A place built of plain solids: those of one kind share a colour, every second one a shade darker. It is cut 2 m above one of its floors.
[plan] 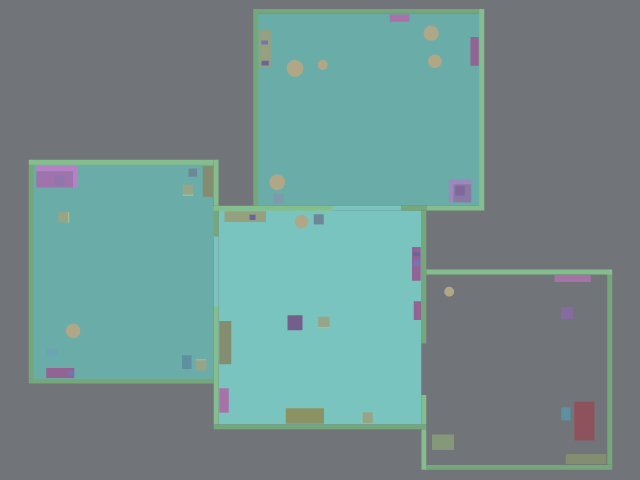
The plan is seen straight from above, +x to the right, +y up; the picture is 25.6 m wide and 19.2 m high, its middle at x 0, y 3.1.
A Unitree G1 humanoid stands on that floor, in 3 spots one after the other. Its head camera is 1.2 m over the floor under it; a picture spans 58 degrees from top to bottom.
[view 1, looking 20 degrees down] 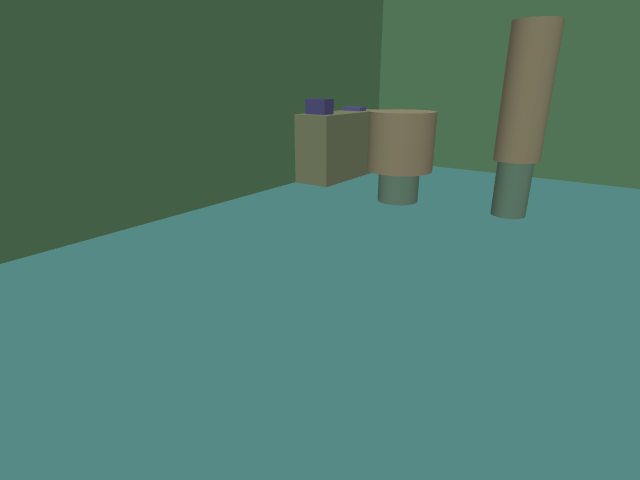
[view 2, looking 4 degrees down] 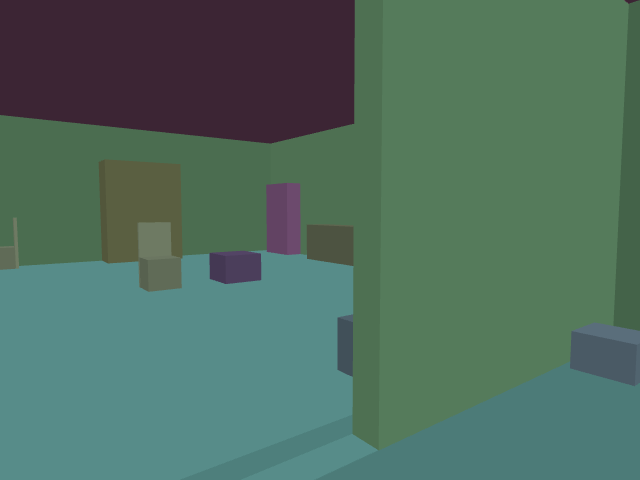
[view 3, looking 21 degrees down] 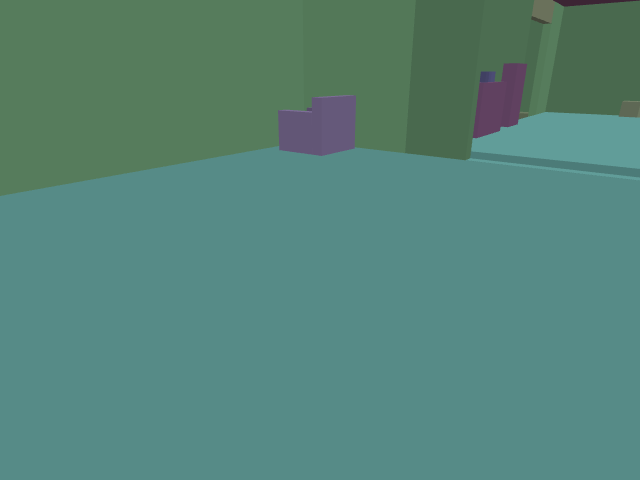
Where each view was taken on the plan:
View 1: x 1.00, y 5.79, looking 126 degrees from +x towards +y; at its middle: floor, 3.51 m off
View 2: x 1.99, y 5.96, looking -127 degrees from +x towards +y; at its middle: sideboard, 9.23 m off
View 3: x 1.00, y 10.88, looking -52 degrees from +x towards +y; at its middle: floor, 3.35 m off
